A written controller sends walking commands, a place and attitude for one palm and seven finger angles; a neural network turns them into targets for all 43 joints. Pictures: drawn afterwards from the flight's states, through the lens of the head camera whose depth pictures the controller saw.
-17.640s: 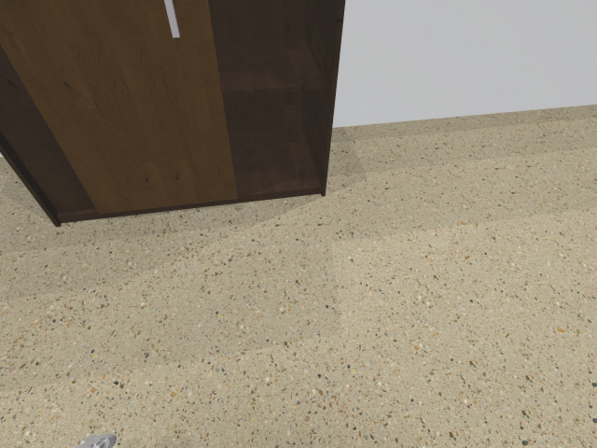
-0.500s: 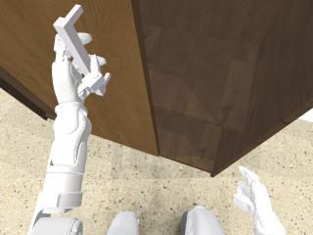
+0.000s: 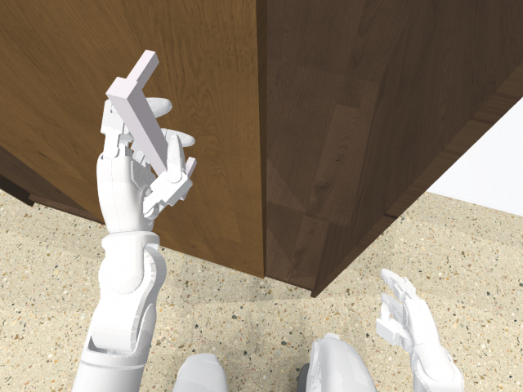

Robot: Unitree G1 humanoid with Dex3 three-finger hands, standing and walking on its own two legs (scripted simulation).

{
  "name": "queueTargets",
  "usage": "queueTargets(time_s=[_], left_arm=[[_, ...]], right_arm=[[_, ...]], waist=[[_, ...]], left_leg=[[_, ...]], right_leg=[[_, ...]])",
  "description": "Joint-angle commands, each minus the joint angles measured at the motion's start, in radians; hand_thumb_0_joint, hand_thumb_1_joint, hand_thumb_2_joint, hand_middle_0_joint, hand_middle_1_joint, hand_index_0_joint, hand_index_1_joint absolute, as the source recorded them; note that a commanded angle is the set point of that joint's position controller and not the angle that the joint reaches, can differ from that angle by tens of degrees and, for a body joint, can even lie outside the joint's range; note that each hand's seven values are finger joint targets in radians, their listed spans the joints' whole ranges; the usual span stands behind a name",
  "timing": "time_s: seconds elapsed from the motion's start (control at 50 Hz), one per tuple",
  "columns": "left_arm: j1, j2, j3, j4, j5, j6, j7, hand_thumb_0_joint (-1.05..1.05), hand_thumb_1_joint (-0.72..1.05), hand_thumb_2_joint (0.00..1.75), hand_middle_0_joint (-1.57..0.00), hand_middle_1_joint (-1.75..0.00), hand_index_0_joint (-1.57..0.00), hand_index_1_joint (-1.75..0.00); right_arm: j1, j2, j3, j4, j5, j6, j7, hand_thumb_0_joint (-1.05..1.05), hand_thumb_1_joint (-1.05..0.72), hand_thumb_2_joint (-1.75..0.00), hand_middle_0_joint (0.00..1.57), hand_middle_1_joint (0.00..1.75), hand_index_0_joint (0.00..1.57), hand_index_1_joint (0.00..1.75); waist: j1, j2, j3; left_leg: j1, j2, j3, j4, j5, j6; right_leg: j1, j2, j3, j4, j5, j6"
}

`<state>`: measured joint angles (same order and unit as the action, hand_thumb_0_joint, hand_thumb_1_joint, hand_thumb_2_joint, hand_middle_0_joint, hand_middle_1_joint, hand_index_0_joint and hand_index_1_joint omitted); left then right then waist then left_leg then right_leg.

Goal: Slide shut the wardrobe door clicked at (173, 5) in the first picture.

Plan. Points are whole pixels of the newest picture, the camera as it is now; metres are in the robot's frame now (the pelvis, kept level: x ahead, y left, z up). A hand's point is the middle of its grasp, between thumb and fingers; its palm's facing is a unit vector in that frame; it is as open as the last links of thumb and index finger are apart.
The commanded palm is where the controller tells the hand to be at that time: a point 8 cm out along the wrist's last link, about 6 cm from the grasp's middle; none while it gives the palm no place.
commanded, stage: step sideways, sliding the door along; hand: left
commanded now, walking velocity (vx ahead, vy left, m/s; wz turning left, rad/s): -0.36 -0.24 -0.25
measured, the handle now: (166, 139) +0.36 +0.19 +0.14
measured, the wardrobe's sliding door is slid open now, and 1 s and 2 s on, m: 0.17 0.00 0.00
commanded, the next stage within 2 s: stop walking and hold the door there in 0.78 s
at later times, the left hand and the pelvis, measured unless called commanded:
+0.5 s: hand (329, 218) +0.30 -0.01 +0.14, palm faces +0.23 -0.97 -0.04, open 6.5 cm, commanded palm +0.26 -0.02 +0.14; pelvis -0.05 -0.15 -0.01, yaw -5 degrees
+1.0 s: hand (331, 220) +0.30 -0.01 +0.13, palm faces +0.44 -0.86 -0.27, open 6.9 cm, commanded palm +0.25 +0.01 +0.13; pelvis -0.10 -0.28 -0.01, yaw -11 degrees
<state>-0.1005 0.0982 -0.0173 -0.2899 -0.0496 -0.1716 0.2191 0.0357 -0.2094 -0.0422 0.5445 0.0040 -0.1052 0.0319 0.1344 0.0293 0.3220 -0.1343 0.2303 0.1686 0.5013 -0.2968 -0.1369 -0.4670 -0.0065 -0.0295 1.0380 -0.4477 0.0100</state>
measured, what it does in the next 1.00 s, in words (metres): steps to the right: right foot, then left foot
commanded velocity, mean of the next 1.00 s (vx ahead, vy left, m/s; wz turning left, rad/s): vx -0.20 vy -0.21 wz -0.12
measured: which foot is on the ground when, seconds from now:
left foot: down 0.00-0.14, up 0.16-0.32, down 0.34-0.58, up 0.60-0.72, down 0.74-0.96, up 0.98-1.00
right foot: up 0.00-0.10, down 0.12-0.34, up 0.36-0.52, down 0.54-0.74, up 0.76-0.94, down 0.96-1.00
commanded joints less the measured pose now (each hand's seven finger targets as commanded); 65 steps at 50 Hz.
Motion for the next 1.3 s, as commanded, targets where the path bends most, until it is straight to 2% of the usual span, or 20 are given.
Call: queueTargets(time_s=[0.0,0.1,0.16,0.26,0.32,0.38,0.52,0.56,0.62,0.68,0.72,0.74,0.86,0.88,0.9,0.94,0.98,1.02,1.16,1.28], left_arm=[[-0.417,0.018,-0.220,-0.334,0.072,-0.131,-0.112,0.00,0.90,0.90,-0.45,-1.40,-0.45,-1.40],[-0.428,0.042,-0.193,-0.331,0.068,-0.150,-0.126,0.00,0.90,0.90,-0.45,-1.40,-0.45,-1.40],[-0.341,0.124,-0.113,-0.283,0.039,-0.124,-0.107,0.00,0.90,0.90,-0.45,-1.40,-0.45,-1.40],[-0.290,0.077,-0.122,-0.418,0.006,-0.145,-0.068,0.00,0.90,0.90,-0.45,-1.40,-0.45,-1.40],[-0.336,0.066,-0.114,-0.356,0.011,-0.142,-0.108,0.00,0.90,0.90,-0.45,-1.40,-0.45,-1.40],[-0.414,0.059,-0.109,-0.320,0.044,-0.127,-0.113,0.00,0.90,0.90,-0.45,-1.40,-0.45,-1.40],[-0.524,0.089,-0.099,-0.193,0.034,-0.098,-0.132,0.00,0.90,0.90,-0.45,-1.40,-0.45,-1.40],[-0.529,0.114,-0.092,-0.123,0.027,-0.088,-0.127,0.00,0.90,0.90,-0.45,-1.40,-0.45,-1.40],[-0.522,0.090,-0.072,-0.213,-0.003,-0.084,-0.105,0.00,0.90,0.90,-0.45,-1.40,-0.45,-1.40],[-0.538,0.134,-0.039,-0.199,-0.022,-0.089,-0.092,0.00,0.90,0.90,-0.45,-1.40,-0.45,-1.40],[-0.559,0.115,-0.036,-0.171,-0.027,-0.080,-0.122,0.00,0.90,0.90,-0.45,-1.40,-0.45,-1.40],[-0.532,0.076,-0.066,-0.092,-0.004,-0.065,-0.135,0.00,0.90,0.90,-0.45,-1.40,-0.45,-1.40],[-0.684,0.170,0.008,-0.056,0.003,-0.040,-0.124,0.00,0.90,0.90,-0.45,-1.40,-0.45,-1.40],[-0.471,0.769,0.601,0.374,0.029,-0.036,-0.078,0.00,0.90,0.90,-0.45,-1.40,-0.45,-1.40],[-0.462,0.609,0.453,0.341,0.032,-0.032,-0.100,0.00,0.90,0.90,-0.45,-1.40,-0.45,-1.40],[-0.504,0.648,0.469,0.328,0.046,-0.045,-0.112,0.00,0.90,0.90,-0.45,-1.40,-0.45,-1.40],[-0.434,0.646,0.464,0.397,0.015,-0.035,-0.107,0.00,0.90,0.90,-0.45,-1.40,-0.45,-1.40],[-0.390,0.690,0.554,0.453,0.021,-0.032,-0.073,0.00,0.90,0.90,-0.45,-1.40,-0.45,-1.40],[-0.381,0.662,0.514,0.479,0.018,-0.033,-0.058,0.00,0.90,0.90,-0.45,-1.40,-0.45,-1.40],[-0.342,0.704,0.511,0.619,0.038,-0.004,-0.050,0.00,0.90,0.90,-0.45,-1.40,-0.45,-1.40]], right_arm=[[-0.034,-0.107,-0.036,-0.136,0.016,-0.062,-0.008,0.00,-0.90,-0.90,0.20,0.30,0.20,0.30],[-0.032,-0.085,-0.021,-0.105,0.041,-0.086,0.006,0.00,-0.90,-0.90,0.20,0.30,0.20,0.30],[-0.033,-0.069,-0.050,-0.108,0.036,-0.070,-0.017,0.00,-0.90,-0.90,0.20,0.30,0.20,0.30],[-0.037,-0.042,-0.017,-0.045,0.030,-0.056,-0.030,0.00,-0.90,-0.90,0.20,0.30,0.20,0.30],[-0.041,-0.121,-0.061,-0.095,0.017,-0.036,-0.004,0.00,-0.90,-0.90,0.20,0.30,0.20,0.30],[-0.043,-0.107,-0.049,-0.103,0.006,-0.029,0.001,0.00,-0.90,-0.90,0.20,0.30,0.20,0.30],[-0.011,-0.092,-0.032,-0.114,0.057,-0.045,0.013,0.00,-0.90,-0.90,0.20,0.30,0.20,0.30],[-0.014,-0.104,-0.064,-0.110,0.056,-0.041,-0.002,0.00,-0.90,-0.90,0.20,0.30,0.20,0.30],[-0.012,-0.039,-0.011,-0.072,0.048,-0.047,-0.020,0.00,-0.90,-0.90,0.20,0.30,0.20,0.30],[0.016,-0.074,-0.032,-0.068,0.046,-0.018,-0.033,0.00,-0.90,-0.90,0.20,0.30,0.20,0.30],[0.020,-0.135,-0.059,-0.099,0.035,-0.012,-0.011,0.00,-0.90,-0.90,0.20,0.30,0.20,0.30],[0.026,-0.142,-0.055,-0.116,0.032,-0.002,0.003,0.00,-0.90,-0.90,0.20,0.30,0.20,0.30],[0.049,-0.149,-0.058,-0.105,0.042,-0.010,0.021,0.00,-0.90,-0.90,0.20,0.30,0.20,0.30],[0.128,-0.220,-0.081,-0.009,0.045,0.015,-0.002,0.00,-0.90,-0.90,0.20,0.30,0.20,0.30],[0.115,-0.198,-0.067,-0.055,0.045,0.021,0.006,0.00,-0.90,-0.90,0.20,0.30,0.20,0.30],[0.104,-0.171,-0.053,-0.070,0.058,-0.007,-0.003,0.00,-0.90,-0.90,0.20,0.30,0.20,0.30],[0.077,-0.153,-0.054,-0.078,0.068,-0.009,-0.029,0.00,-0.90,-0.90,0.20,0.30,0.20,0.30],[0.076,-0.129,-0.003,-0.032,0.056,-0.017,-0.051,0.00,-0.90,-0.90,0.20,0.30,0.20,0.30],[0.075,-0.200,-0.035,-0.015,0.061,-0.002,-0.096,0.00,-0.90,-0.90,0.20,0.30,0.20,0.30],[0.101,-0.208,-0.020,-0.005,0.054,0.015,-0.113,0.00,-0.90,-0.90,0.20,0.30,0.20,0.30]], waist=[[-0.175,0.262,-0.504],[-0.182,0.195,-0.525],[-0.150,-0.435,-0.657],[-0.186,-0.194,-0.708],[-0.159,0.103,-0.706],[-0.154,0.347,-0.532],[-0.159,0.157,-0.532],[-0.158,-0.352,-0.597],[-0.160,-0.131,-0.634],[-0.179,-0.112,-0.709],[-0.145,0.141,-0.725],[-0.141,0.197,-0.658],[-0.163,0.327,-0.548],[-0.137,0.339,-0.551],[-0.114,0.315,-0.553],[-0.139,0.153,-0.583],[-0.105,-0.250,-0.603],[-0.117,-0.059,-0.603],[-0.125,0.004,-0.602],[-0.132,0.100,-0.455]], left_leg=[[0.313,0.228,0.046,0.057,0.997,0.199],[0.218,0.136,0.021,0.263,0.769,0.167],[-0.128,-0.160,-0.080,0.570,-0.341,0.084],[0.002,-0.077,-0.093,-0.036,0.087,0.101],[0.315,0.333,-0.271,-0.090,0.967,0.296],[0.217,0.329,-0.165,-0.031,0.935,0.306],[0.133,0.097,-0.036,0.221,0.503,0.163],[-0.133,-0.120,-0.066,0.455,-0.164,0.097],[-0.258,-0.134,-0.198,0.348,-0.302,0.114],[0.128,-0.026,-0.122,-0.081,0.287,0.137],[0.373,0.337,-0.378,-0.061,1.007,0.325],[0.367,0.349,-0.363,-0.063,0.974,0.357],[0.322,0.191,-0.105,0.038,0.880,0.212],[0.323,0.162,-0.059,0.054,0.852,0.224],[0.257,0.120,-0.059,0.178,0.800,0.246],[0.070,-0.021,0.007,0.359,0.496,0.154],[-0.259,-0.169,-0.129,0.594,-0.305,0.119],[-0.288,-0.143,-0.223,0.425,-0.310,0.140],[0.075,-0.063,-0.174,-0.073,0.446,0.190],[-0.079,-0.070,-0.189,-0.154,0.013,0.197]], right_leg=[[0.047,-0.039,-0.036,-0.193,0.070,-0.002],[0.262,-0.024,-0.095,-0.536,0.456,0.017],[0.441,-0.284,0.370,-0.544,1.428,-0.145],[0.488,-0.233,0.173,-0.371,1.201,-0.114],[0.091,-0.051,0.088,-0.131,0.150,-0.007],[0.007,-0.047,0.083,-0.014,-0.058,-0.007],[0.294,-0.037,-0.060,-0.596,0.497,0.022],[0.410,-0.199,0.320,-0.571,1.115,-0.096],[0.565,-0.265,0.320,-0.472,1.211,-0.167],[0.432,-0.176,0.162,-0.364,1.011,-0.080],[0.113,-0.046,0.091,-0.219,0.152,0.012],[0.035,-0.011,0.085,-0.114,-0.057,0.009],[0.135,0.009,-0.029,-0.369,0.103,0.000],[0.115,0.029,-0.050,-0.422,0.127,0.015],[0.237,0.013,-0.045,-0.586,0.257,-0.002],[0.444,-0.049,-0.013,-0.669,0.796,-0.016],[0.560,-0.271,0.334,-0.570,1.223,-0.158],[0.571,-0.311,0.318,-0.536,1.141,-0.180],[0.385,-0.151,0.182,-0.557,0.726,-0.034],[0.293,-0.084,0.147,-0.671,0.250,-0.029]])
